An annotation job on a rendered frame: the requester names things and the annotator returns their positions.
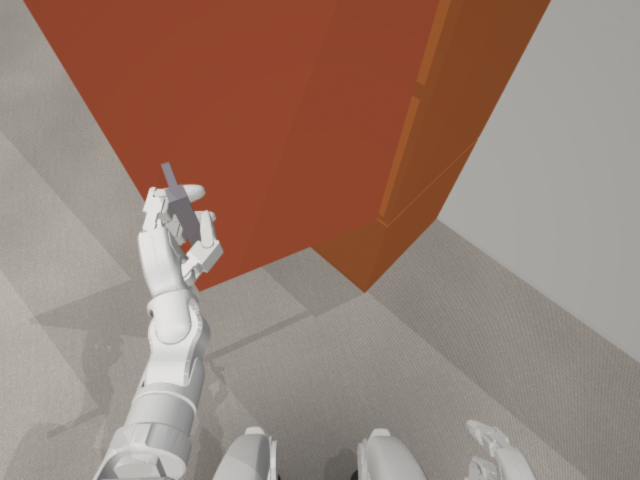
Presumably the left robot forearm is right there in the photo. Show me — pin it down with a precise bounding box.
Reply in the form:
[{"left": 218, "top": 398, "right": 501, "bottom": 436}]
[{"left": 93, "top": 289, "right": 211, "bottom": 480}]

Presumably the robot right hand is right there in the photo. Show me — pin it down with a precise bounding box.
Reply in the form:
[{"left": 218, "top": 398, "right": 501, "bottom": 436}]
[{"left": 464, "top": 420, "right": 538, "bottom": 480}]

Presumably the cupboard door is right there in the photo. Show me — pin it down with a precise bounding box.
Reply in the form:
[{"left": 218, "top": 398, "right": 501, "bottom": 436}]
[{"left": 23, "top": 0, "right": 439, "bottom": 292}]

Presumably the robot right thigh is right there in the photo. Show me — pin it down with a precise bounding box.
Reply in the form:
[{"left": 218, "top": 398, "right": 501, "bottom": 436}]
[{"left": 357, "top": 436, "right": 429, "bottom": 480}]

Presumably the robot left hand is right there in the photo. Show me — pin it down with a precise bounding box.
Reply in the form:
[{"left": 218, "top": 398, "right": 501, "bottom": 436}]
[{"left": 137, "top": 184, "right": 224, "bottom": 299}]

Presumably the robot right shin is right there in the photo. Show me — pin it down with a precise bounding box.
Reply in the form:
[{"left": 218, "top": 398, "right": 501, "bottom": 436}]
[{"left": 368, "top": 428, "right": 390, "bottom": 440}]

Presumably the handle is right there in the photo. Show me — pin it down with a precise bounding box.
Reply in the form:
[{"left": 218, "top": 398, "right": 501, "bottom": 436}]
[{"left": 161, "top": 162, "right": 201, "bottom": 246}]

